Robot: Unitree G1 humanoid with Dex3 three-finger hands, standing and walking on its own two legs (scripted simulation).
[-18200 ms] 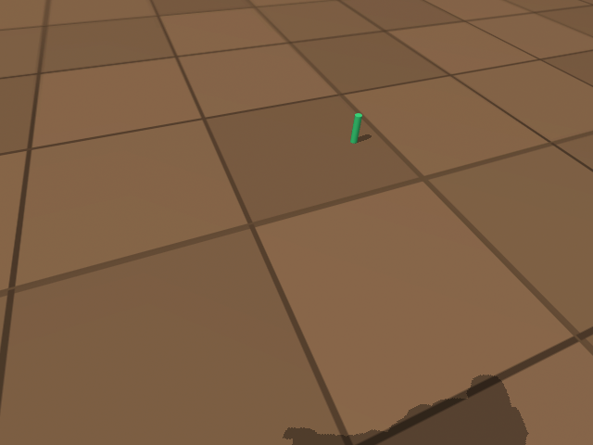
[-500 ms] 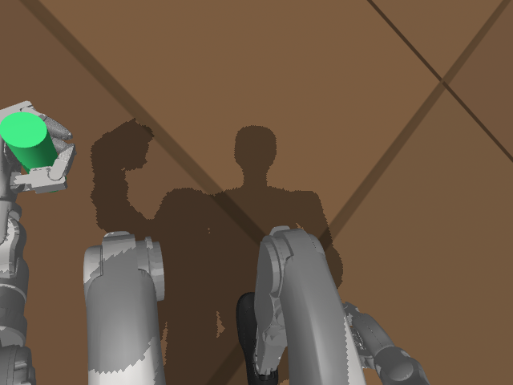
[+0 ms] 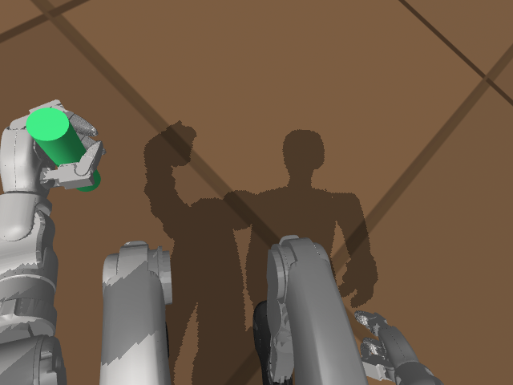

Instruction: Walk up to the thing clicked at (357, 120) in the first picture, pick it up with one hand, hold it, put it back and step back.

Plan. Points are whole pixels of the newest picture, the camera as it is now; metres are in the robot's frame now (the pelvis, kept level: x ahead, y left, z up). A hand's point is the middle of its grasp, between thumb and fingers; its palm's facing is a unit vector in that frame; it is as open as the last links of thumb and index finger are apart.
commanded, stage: settle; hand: left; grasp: from the side
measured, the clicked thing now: (70, 157) +0.44 +0.25 -0.05
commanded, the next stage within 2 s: lift in 0.40 s
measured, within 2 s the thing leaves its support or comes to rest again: neither
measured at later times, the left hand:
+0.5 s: hand (68, 144) +0.44 +0.24 -0.01, palm faces +0.09 -1.00 -0.04, open 5.4 cm
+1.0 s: hand (46, 128) +0.42 +0.23 +0.07, palm faces +0.06 -1.00 -0.04, open 5.4 cm
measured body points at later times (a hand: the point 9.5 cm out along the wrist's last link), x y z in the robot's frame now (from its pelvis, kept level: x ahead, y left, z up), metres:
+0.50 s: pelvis +0.00 +0.00 +0.02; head +0.19 +0.07 +0.42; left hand +0.43 +0.29 +0.00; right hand +0.15 -0.25 -0.09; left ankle +0.08 +0.14 -0.32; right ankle +0.10 -0.12 -0.32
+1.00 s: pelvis +0.00 +0.00 +0.07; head +0.18 +0.04 +0.48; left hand +0.41 +0.28 +0.07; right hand +0.17 -0.25 -0.05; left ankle +0.08 +0.14 -0.32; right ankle +0.09 -0.12 -0.32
